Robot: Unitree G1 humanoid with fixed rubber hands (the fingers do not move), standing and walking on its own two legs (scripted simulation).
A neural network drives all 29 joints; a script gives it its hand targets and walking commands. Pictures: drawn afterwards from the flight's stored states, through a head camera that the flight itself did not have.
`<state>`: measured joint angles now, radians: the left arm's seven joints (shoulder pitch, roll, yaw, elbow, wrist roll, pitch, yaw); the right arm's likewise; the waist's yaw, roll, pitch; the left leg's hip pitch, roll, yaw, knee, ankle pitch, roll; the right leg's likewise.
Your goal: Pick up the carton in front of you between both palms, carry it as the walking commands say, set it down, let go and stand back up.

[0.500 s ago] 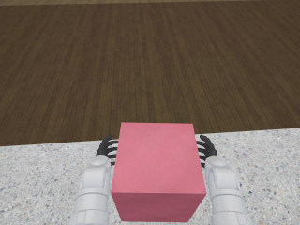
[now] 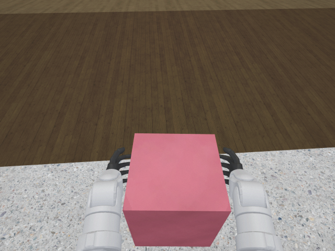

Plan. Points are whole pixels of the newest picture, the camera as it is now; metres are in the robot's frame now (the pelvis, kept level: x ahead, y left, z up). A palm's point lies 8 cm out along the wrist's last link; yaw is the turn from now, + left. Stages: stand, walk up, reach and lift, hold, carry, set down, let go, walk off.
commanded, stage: hold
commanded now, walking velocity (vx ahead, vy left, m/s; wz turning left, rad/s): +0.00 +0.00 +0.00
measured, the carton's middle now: (173, 191) +0.29 +0.00 -0.02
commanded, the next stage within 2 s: carry in 0.24 s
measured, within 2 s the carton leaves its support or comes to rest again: neither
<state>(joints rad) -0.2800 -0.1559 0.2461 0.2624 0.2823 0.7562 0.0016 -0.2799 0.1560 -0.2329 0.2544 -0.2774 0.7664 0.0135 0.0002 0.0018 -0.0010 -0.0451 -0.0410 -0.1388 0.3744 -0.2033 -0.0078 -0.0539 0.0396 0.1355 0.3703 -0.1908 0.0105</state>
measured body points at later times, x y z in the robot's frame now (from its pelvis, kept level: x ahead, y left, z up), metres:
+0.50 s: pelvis +0.04 -0.01 -0.01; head +0.00 -0.02 +0.43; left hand +0.34 +0.14 +0.06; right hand +0.35 -0.16 +0.06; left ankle +0.01 +0.13 -0.74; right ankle +0.02 -0.14 -0.75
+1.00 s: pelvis +0.29 -0.03 +0.00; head +0.30 -0.04 +0.45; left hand +0.56 +0.14 +0.08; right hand +0.59 -0.16 +0.08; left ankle +0.25 +0.09 -0.68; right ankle +0.22 -0.10 -0.75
